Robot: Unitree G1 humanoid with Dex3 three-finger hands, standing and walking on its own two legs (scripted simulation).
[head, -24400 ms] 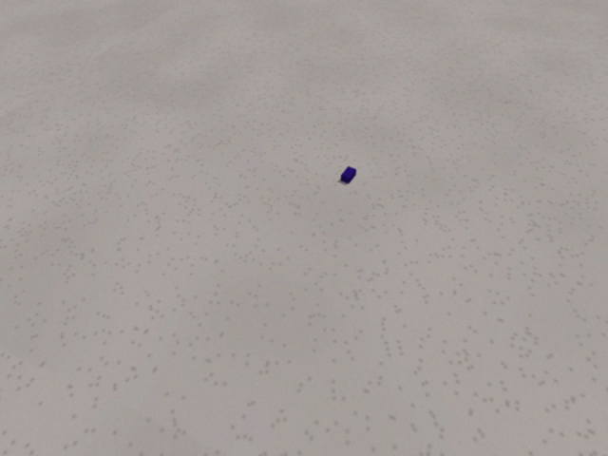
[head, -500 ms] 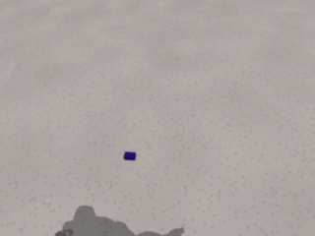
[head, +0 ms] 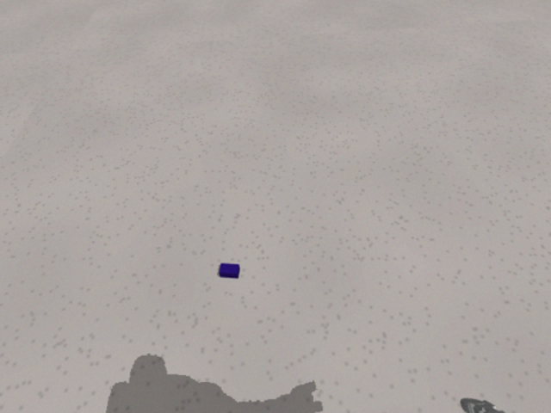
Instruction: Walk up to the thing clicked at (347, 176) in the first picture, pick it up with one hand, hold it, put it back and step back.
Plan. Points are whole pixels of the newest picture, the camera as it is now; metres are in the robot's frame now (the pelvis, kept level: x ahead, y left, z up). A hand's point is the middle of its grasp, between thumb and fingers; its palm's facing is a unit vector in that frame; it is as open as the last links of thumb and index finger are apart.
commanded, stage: stand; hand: left
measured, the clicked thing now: (229, 270) +0.74 +0.25 -0.76
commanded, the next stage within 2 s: walk up in 0.86 s
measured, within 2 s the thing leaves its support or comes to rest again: neither
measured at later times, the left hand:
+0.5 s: hand out of the picture +0.05 +0.24 -0.16, palm faces -0.03 -0.94 -0.34, open 7.4 cm
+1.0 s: hand out of the picture +0.07 +0.26 -0.15, palm faces +0.03 -0.94 -0.34, open 7.4 cm
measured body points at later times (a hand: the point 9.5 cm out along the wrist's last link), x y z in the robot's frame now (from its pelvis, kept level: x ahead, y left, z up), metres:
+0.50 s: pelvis -0.02 -0.01 +0.00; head +0.00 -0.01 +0.45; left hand +0.05 +0.29 -0.13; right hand +0.04 -0.32 -0.13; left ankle +0.00 +0.12 -0.75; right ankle -0.01 -0.14 -0.75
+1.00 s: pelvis +0.01 -0.01 +0.00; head +0.01 +0.00 +0.45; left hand +0.07 +0.30 -0.13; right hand +0.08 -0.32 -0.13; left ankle +0.01 +0.12 -0.72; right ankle -0.01 -0.13 -0.75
